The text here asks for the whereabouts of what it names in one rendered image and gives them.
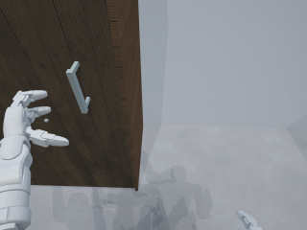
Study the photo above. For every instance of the robot left forearm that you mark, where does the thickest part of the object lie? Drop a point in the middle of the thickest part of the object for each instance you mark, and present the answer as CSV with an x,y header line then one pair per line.
x,y
15,183

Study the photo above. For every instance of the robot left hand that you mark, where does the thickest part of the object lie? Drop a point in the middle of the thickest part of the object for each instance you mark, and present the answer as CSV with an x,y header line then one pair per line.
x,y
18,118

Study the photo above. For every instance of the handle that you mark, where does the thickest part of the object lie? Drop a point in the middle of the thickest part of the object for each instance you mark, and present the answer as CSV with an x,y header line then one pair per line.
x,y
71,75

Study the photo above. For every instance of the robot right hand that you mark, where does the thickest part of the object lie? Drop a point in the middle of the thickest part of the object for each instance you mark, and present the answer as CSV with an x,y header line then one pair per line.
x,y
248,220

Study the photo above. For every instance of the wardrobe door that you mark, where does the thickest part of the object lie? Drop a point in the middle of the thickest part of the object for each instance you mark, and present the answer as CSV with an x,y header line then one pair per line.
x,y
39,41

